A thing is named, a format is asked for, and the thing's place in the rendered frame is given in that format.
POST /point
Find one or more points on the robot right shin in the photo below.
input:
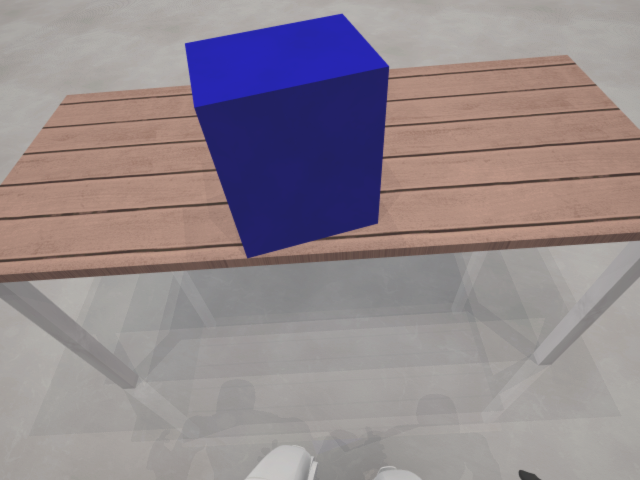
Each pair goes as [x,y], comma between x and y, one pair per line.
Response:
[386,468]

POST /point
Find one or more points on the carton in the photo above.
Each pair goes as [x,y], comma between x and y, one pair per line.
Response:
[294,119]

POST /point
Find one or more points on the table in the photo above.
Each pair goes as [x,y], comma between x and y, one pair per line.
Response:
[494,155]

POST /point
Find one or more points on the robot left thigh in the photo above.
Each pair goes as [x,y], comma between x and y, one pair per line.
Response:
[285,463]

